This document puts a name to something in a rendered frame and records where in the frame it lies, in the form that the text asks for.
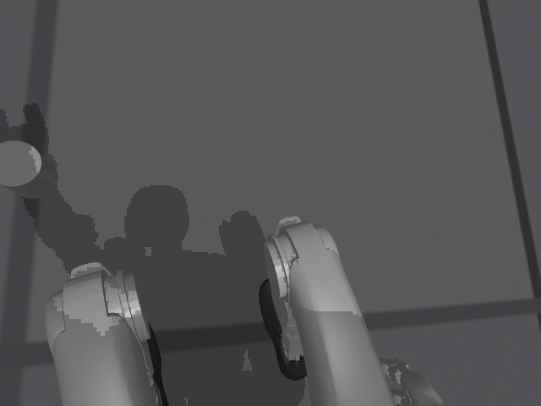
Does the mug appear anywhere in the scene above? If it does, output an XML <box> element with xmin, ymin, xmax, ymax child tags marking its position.
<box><xmin>0</xmin><ymin>140</ymin><xmax>58</xmax><ymax>199</ymax></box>

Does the left robot foot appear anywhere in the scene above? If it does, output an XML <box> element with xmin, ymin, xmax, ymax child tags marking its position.
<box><xmin>147</xmin><ymin>322</ymin><xmax>169</xmax><ymax>406</ymax></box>

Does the right robot hand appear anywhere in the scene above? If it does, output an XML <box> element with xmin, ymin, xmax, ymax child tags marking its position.
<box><xmin>379</xmin><ymin>358</ymin><xmax>445</xmax><ymax>406</ymax></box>

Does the right robot foot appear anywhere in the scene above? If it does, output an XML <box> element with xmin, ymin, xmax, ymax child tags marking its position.
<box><xmin>259</xmin><ymin>279</ymin><xmax>307</xmax><ymax>381</ymax></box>

